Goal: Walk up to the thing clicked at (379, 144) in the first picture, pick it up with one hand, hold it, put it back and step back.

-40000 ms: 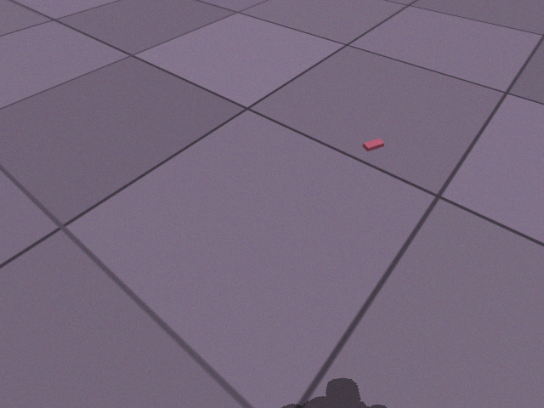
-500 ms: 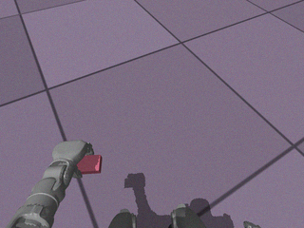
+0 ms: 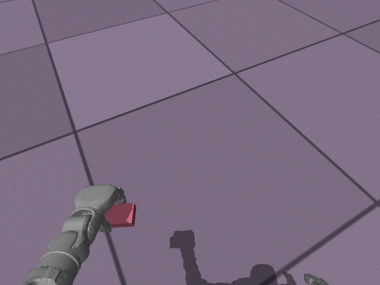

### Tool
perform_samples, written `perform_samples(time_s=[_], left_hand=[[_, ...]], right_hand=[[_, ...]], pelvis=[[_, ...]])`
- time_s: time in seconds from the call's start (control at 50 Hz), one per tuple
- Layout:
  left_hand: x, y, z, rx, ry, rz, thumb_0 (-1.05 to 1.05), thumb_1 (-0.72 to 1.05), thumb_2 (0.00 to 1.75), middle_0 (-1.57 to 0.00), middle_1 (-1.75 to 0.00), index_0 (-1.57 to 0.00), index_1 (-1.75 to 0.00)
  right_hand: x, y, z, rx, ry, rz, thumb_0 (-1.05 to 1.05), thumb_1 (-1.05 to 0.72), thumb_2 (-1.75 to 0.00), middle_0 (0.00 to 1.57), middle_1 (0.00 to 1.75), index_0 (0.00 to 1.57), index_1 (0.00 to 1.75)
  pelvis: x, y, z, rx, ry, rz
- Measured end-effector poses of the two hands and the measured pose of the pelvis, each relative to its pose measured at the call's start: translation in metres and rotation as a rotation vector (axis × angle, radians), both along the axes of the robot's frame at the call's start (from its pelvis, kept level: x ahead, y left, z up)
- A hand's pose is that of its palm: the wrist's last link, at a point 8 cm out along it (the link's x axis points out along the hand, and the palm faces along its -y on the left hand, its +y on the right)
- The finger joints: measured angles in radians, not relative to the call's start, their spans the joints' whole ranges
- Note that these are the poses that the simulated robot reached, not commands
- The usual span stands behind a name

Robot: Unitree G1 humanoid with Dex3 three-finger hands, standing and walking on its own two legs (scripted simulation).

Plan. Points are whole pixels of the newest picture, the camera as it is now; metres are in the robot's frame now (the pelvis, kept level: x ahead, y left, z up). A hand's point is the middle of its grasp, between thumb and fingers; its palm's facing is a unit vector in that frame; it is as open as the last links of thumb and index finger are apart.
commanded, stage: hold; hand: left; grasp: from above
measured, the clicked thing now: (111, 215) +0.32 +0.22 -0.12
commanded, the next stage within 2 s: crouch in 1.80 s
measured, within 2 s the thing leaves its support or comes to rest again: neither
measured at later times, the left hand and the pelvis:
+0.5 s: hand (101, 208) +0.31 +0.21 -0.04, palm faces -0.47 -0.03 -0.88, open 7.9 cm; pelvis +0.01 +0.00 +0.02, yaw +0 degrees
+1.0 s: hand (102, 214) +0.29 +0.20 -0.02, palm faces -0.47 -0.03 -0.88, open 7.9 cm; pelvis +0.00 -0.01 +0.03, yaw -1 degrees
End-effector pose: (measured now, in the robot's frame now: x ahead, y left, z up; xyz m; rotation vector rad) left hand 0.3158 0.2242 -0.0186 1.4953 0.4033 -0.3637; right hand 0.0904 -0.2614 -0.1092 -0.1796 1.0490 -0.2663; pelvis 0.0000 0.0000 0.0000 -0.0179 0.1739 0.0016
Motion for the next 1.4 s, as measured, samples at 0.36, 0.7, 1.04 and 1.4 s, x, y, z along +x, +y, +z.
perform_samples(time_s=[0.36,0.7,1.04,1.4], left_hand=[[0.007,-0.005,0.028,0.003,0.003,-0.028,-0.01,0.34,0.16,-0.9,-0.2,-0.93,-0.18],[-0.005,-0.012,0.046,0.001,0.006,-0.044,-0.01,0.33,0.16,-0.9,-0.2,-0.94,-0.18],[-0.018,-0.019,0.058,-0.004,-0.01,-0.051,-0.01,0.34,0.17,-0.89,-0.22,-0.92,-0.19],[-0.022,-0.022,0.069,-0.01,-0.011,-0.053,0.0,0.34,0.15,-0.89,-0.22,-0.93,-0.18]], right_hand=[[0.024,-0.002,0.015,0.011,-0.034,-0.005,0.01,-0.89,-0.89,0.2,0.3,0.2,0.3],[0.03,-0.002,0.021,0.029,-0.063,0.002,0.01,-0.89,-0.89,0.2,0.3,0.2,0.3],[0.036,-0.004,0.029,0.03,-0.097,0.019,0.01,-0.9,-0.9,0.2,0.3,0.2,0.3],[0.045,-0.001,0.036,0.042,-0.121,0.029,0.01,-0.9,-0.9,0.2,0.3,0.2,0.3]], pelvis=[[0.014,-0.001,0.014,0.008,-0.039,-0.008],[0.01,-0.005,0.021,0.018,-0.083,-0.012],[0.002,-0.009,0.026,0.023,-0.123,-0.013],[0.001,-0.011,0.031,0.025,-0.151,-0.014]])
